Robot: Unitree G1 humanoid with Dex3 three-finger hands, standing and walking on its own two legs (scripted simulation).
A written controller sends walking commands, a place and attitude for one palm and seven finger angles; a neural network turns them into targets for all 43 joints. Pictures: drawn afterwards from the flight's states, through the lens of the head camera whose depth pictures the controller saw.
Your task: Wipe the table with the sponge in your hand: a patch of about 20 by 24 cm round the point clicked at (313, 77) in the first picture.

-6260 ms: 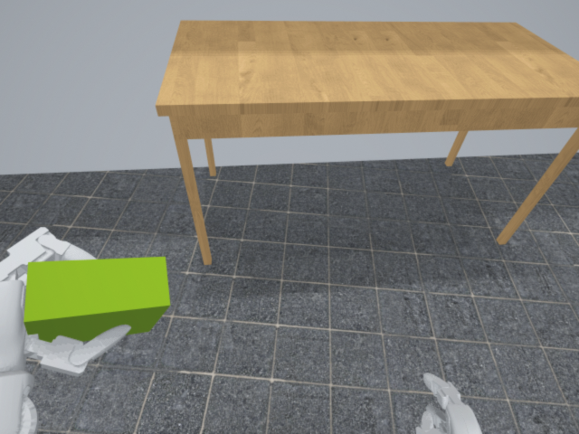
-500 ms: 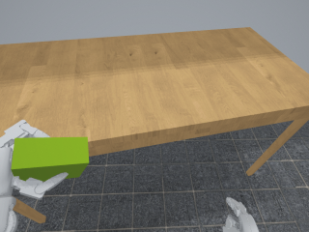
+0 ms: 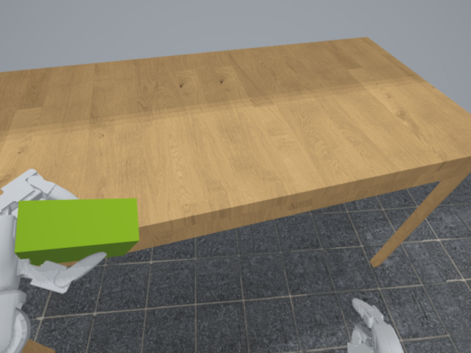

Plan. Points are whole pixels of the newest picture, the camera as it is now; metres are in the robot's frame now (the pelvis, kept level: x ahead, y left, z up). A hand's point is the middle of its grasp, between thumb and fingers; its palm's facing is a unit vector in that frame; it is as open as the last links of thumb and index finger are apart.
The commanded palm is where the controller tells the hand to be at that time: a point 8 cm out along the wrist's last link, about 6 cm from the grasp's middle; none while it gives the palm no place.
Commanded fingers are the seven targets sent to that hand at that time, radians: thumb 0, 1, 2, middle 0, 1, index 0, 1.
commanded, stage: shuffle to correct the standing spot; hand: left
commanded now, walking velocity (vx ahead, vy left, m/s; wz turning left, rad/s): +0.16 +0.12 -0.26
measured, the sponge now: (97, 231) +0.23 +0.20 +0.15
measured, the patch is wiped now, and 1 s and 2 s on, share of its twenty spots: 0.00 0.00 0.00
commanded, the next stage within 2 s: come to a stop and stand still in 0.38 s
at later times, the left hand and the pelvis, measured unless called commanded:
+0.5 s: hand (101, 162) +0.33 +0.23 +0.18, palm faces +0.24 -0.85 -0.47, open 9.7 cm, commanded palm +0.28 +0.28 +0.19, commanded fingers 0.00 0.10 1.30 -1.20 -1.60 -1.20 -1.60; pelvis +0.09 +0.02 +0.00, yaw -8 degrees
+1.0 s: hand (84, 142) +0.37 +0.27 +0.17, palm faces +0.26 -0.89 -0.38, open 9.7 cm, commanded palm +0.32 +0.31 +0.19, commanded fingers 0.00 0.10 1.30 -1.20 -1.60 -1.20 -1.60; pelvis +0.12 +0.05 +0.01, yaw -8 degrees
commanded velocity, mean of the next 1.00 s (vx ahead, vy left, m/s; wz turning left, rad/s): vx -0.01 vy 0.03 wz -0.03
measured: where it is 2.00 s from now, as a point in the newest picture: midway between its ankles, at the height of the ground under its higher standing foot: outside the picture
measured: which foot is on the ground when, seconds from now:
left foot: down 0.00-0.30, up 0.32-0.56, down 0.58-1.00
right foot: down 0.00-0.08, up 0.10-0.28, down 0.30-1.00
